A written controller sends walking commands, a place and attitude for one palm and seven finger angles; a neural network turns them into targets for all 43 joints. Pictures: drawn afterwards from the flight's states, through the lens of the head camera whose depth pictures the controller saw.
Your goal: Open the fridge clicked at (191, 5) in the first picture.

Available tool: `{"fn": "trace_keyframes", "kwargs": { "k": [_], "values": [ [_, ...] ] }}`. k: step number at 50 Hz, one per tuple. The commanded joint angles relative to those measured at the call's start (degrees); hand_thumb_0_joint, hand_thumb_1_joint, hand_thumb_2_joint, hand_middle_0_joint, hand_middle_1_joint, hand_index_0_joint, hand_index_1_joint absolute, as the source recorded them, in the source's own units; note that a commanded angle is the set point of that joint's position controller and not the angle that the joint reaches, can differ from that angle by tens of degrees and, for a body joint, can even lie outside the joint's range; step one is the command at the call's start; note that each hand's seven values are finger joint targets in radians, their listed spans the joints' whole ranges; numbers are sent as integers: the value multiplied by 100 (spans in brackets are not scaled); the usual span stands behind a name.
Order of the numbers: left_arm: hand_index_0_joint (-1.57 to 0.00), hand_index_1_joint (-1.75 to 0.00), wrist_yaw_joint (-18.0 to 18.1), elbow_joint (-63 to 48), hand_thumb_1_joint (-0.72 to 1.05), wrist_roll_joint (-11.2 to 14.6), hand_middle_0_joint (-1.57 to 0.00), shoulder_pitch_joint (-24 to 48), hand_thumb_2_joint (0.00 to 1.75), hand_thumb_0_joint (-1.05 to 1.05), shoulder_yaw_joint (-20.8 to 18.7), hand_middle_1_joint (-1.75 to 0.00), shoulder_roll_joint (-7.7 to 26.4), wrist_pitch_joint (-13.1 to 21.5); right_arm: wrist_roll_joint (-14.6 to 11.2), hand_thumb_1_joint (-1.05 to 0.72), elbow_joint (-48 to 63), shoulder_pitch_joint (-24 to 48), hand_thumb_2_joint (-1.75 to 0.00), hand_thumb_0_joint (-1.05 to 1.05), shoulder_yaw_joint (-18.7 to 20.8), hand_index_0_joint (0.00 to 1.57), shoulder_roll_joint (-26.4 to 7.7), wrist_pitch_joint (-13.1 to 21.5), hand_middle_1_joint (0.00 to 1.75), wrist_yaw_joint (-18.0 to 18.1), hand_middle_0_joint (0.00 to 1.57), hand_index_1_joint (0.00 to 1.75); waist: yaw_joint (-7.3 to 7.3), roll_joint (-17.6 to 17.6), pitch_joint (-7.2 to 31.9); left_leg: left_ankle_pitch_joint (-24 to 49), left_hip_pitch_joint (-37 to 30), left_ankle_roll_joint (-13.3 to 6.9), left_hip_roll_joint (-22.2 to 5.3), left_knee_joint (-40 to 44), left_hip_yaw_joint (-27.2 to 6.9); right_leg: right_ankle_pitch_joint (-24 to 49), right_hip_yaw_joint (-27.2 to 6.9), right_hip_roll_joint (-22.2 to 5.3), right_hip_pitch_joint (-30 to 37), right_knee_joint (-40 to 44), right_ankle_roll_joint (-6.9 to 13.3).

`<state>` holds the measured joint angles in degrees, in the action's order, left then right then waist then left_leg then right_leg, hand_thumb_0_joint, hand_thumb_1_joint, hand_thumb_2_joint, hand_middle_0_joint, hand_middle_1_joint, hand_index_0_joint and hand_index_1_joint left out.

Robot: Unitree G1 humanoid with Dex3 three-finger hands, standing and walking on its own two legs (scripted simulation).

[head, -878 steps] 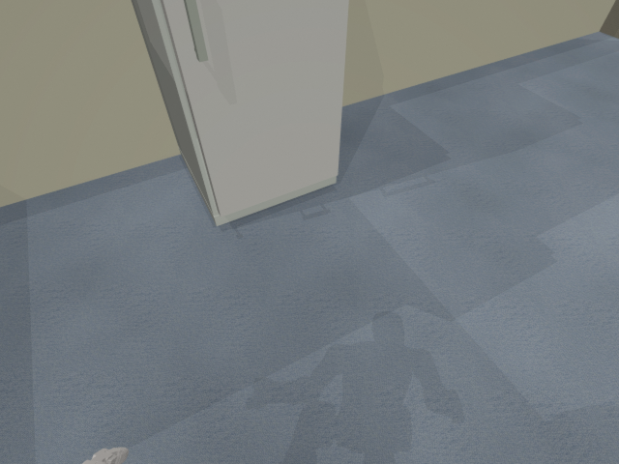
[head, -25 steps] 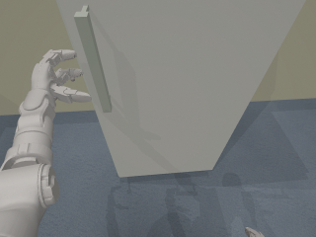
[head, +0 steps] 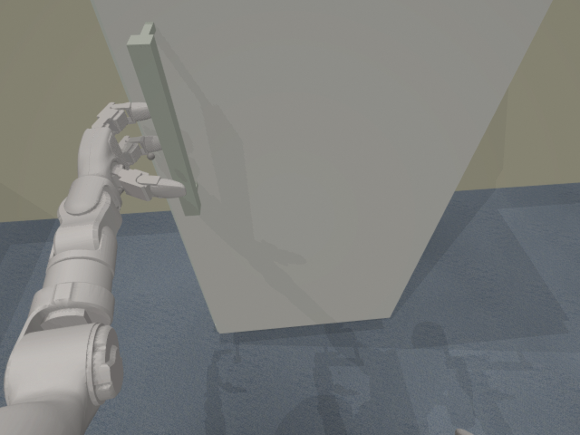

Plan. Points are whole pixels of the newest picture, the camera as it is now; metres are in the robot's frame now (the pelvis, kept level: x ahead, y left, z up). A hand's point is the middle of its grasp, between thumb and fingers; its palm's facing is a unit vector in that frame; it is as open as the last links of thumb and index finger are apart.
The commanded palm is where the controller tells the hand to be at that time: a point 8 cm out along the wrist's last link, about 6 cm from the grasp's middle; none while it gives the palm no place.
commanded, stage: feel for the door with the fingertips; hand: left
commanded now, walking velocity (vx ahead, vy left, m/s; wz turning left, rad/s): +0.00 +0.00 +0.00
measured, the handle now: (174, 133) +0.50 +0.18 +0.16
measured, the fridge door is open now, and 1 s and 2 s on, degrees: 0 0 0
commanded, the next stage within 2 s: slide the fingers in behind the handle in 0.50 s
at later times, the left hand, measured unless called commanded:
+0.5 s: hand (152, 146) +0.46 +0.20 +0.17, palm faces +0.11 -0.99 +0.00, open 13.9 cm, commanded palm +0.44 +0.25 +0.16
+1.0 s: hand (159, 151) +0.45 +0.19 +0.16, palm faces +0.09 -1.00 +0.02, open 13.9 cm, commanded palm +0.43 +0.24 +0.16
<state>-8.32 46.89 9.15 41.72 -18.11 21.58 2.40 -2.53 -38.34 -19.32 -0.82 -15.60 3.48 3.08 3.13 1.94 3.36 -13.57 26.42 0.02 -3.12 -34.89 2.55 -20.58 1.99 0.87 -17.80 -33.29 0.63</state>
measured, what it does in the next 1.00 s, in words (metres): stands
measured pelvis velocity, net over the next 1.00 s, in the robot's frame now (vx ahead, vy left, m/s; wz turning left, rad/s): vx -0.01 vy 0.01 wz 0.00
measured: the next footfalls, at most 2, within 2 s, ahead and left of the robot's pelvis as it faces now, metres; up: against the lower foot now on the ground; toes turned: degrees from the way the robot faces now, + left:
none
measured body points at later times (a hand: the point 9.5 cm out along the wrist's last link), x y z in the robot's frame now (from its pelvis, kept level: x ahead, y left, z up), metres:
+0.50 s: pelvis +0.00 +0.00 +0.00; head +0.03 -0.01 +0.45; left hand +0.45 +0.25 +0.17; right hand +0.06 -0.27 -0.12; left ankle +0.04 +0.12 -0.73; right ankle -0.04 -0.11 -0.73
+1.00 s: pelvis -0.01 +0.01 +0.00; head +0.02 +0.01 +0.45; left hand +0.44 +0.24 +0.16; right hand +0.05 -0.26 -0.12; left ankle +0.04 +0.12 -0.73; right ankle -0.04 -0.11 -0.73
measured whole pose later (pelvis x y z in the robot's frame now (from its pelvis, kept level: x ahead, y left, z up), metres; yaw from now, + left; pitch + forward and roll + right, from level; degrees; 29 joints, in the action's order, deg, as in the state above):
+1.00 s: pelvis -0.01 +0.01 +0.00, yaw +0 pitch +6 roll -1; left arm -6.9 55.2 7.9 47.4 -18.0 21.5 6.9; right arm -2.0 -39.3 -21.8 -0.9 -15.3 3.8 2.0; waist 4.3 2.1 3.6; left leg -13.7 29.4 -0.5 -3.1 -36.8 2.6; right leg -20.5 1.7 0.8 -20.8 -35.1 0.2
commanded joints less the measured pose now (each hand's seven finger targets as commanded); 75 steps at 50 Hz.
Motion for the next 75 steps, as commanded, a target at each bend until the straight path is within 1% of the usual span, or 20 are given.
{"fn": "trace_keyframes", "kwargs": {
  "k": [1,5,8,12,17,21,22,27,32,39,43,45,49,51,53,60,62,68,72,75],
  "values": [
    [-30,-120,64,-1421,-50,81,-30,2725,30,0,-169,-120,1323,341,-27,-90,603,-13,-90,0,276,20,-785,182,30,62,20,30,8,-11,1778,1267,-1874,-261,200,178,-218,2198,-58,143,-280,467,11],
    [-30,-120,113,-1120,-50,32,-30,2807,30,0,-260,-120,1489,276,-23,-90,610,37,-90,0,231,20,-785,120,30,91,20,30,5,-211,1497,1025,-1580,-284,225,234,-187,2123,-96,100,-231,510,-15],
    [-30,-120,123,-1223,-50,-7,-30,3027,30,0,-199,-120,1485,379,-20,-90,626,48,-90,0,240,20,-770,119,30,102,20,30,25,8,1716,1088,-1737,-286,231,182,-187,2136,-124,96,-245,496,-5],
    [-30,-120,31,-844,-50,39,-30,3355,30,0,74,-120,1221,461,-26,-90,565,-34,-90,0,225,20,-778,140,30,124,20,30,195,-154,1521,971,-1706,-297,227,169,-220,1994,-92,104,-428,523,-19],
    [-30,-120,-2,-379,-50,-18,-30,3503,30,0,-257,-120,1686,586,11,-90,462,-207,-90,0,239,20,-840,139,30,119,20,30,144,-228,1745,978,-1587,-298,245,115,-238,2015,-110,88,-351,468,-16],
    [-30,-120,-59,-369,-50,-74,-30,3660,30,0,-122,-120,1540,718,15,-90,452,-256,-90,0,263,20,-811,135,30,68,20,30,150,204,1883,1133,-1750,-257,232,72,-242,2112,-107,104,-490,397,11],
    [-30,-120,-55,-302,-50,-37,-30,3515,30,0,-206,-120,1571,753,31,-90,481,-331,-90,0,270,20,-834,143,30,62,20,30,129,-126,1921,1153,-1657,-287,244,55,-265,2119,-76,126,-376,391,6],
    [-30,-120,-74,-2,-50,-63,-30,3813,30,0,-317,-120,1825,744,22,-90,402,-429,-90,0,281,20,-885,109,30,76,20,30,229,-119,1680,891,-1442,-305,232,60,-237,1901,-112,116,-541,444,-24],
    [-30,-120,-54,117,-50,-113,-30,4077,30,0,-28,-120,1486,787,32,-90,358,-534,-90,0,292,20,-867,135,30,47,20,30,337,165,1677,707,-1578,-274,210,53,-332,1450,-53,140,-900,446,5],
    [-30,-120,-8,67,-50,-95,-30,3787,30,0,-231,-120,1642,856,45,-90,359,-546,-90,0,309,20,-902,171,30,-12,20,30,203,40,1873,674,-1572,-253,180,69,-364,1391,-41,167,-816,401,19],
    [-30,-120,31,-248,-50,-88,-30,3649,30,0,-195,-120,1555,883,34,-90,433,-470,-90,0,305,20,-886,204,30,-19,20,30,135,146,1918,671,-1694,-236,156,100,-393,1313,-15,181,-824,387,42],
    [-30,-120,74,-468,-50,-41,-30,3614,30,0,-56,-120,1278,866,26,-90,476,-396,-90,0,303,20,-840,238,30,-36,20,30,127,228,1896,732,-1821,-220,146,117,-386,1339,8,199,-859,385,45],
    [-30,-120,216,-660,-50,-50,-30,3279,30,0,-214,-120,1401,778,18,-90,525,-292,-90,0,283,20,-837,240,30,-29,20,30,42,-7,1816,724,-1648,-234,151,159,-340,1431,-4,198,-648,394,35],
    [-30,-120,281,-748,-50,-112,-30,3558,30,0,-85,-120,1310,721,13,-90,517,-239,-90,0,271,20,-808,241,30,-16,20,30,125,79,1626,562,-1631,-244,154,176,-326,1299,-23,187,-795,448,16],
    [-30,-120,363,-850,-50,-139,-30,3649,30,0,-174,-120,1430,751,21,-90,499,-231,-90,0,277,20,-811,253,30,5,20,30,112,90,1798,633,-1718,-247,160,162,-334,1354,-43,183,-699,446,25],
    [-30,-120,320,-729,-50,-105,-30,3654,30,0,169,-120,969,645,10,-90,466,-189,-90,0,260,20,-770,257,30,11,20,30,190,168,1785,869,-1891,-219,164,135,-340,1576,-13,175,-764,432,34],
    [-30,-120,332,-679,-50,-72,-30,3469,30,0,84,-120,1020,621,13,-90,470,-229,-90,0,273,20,-781,250,30,16,20,30,156,-50,1870,1030,-1892,-240,162,95,-333,1724,-3,182,-631,427,30],
    [-30,-120,413,-1025,-50,-47,-30,3090,30,0,7,-120,944,536,17,-90,557,-115,-90,0,293,20,-753,200,30,-40,20,30,-2,-24,2020,1322,-1866,-242,202,85,-259,2166,-27,171,-349,375,33],
    [-30,-120,485,-1210,-50,-91,-30,3203,30,0,119,-120,857,451,18,-90,571,-87,-90,0,284,20,-723,129,30,-29,20,30,52,-83,1800,1345,-1764,-260,212,94,-220,2268,-27,162,-295,401,22],
    [-30,-120,551,-1357,-50,-74,-30,3226,30,0,107,-120,798,436,30,-90,552,-49,-90,0,294,20,-704,119,30,-25,20,30,34,-64,1948,1367,-1896,-245,211,113,-241,2282,-37,174,-297,411,23]
  ]
}}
